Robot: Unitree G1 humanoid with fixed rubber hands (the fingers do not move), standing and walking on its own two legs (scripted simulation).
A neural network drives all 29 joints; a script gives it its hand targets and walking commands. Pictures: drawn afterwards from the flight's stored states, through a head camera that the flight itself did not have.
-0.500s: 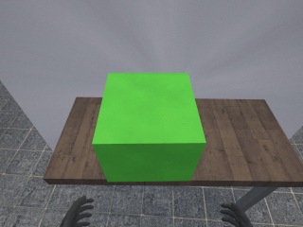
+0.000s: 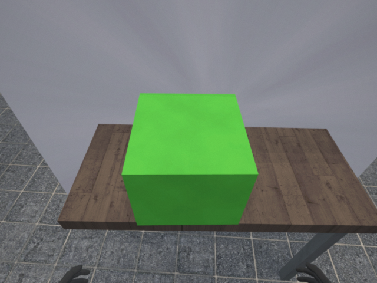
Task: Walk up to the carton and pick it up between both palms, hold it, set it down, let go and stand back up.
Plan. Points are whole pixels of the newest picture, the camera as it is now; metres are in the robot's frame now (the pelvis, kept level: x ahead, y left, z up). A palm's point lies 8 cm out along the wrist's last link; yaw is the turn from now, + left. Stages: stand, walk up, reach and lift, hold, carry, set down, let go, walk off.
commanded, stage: stand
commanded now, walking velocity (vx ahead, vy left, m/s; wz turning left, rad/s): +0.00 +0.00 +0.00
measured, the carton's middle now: (187, 157) +0.46 +0.03 +0.00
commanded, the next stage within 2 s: none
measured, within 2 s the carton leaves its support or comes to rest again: neither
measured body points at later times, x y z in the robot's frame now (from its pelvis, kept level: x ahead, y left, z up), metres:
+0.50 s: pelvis -0.01 +0.00 +0.00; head -0.01 +0.01 +0.45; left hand +0.10 +0.30 -0.10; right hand +0.15 -0.27 -0.09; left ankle +0.03 +0.12 -0.74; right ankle -0.05 -0.10 -0.74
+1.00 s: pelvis -0.01 +0.00 +0.00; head -0.01 +0.01 +0.45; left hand +0.09 +0.30 -0.11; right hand +0.14 -0.27 -0.10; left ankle +0.03 +0.12 -0.74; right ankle -0.05 -0.10 -0.74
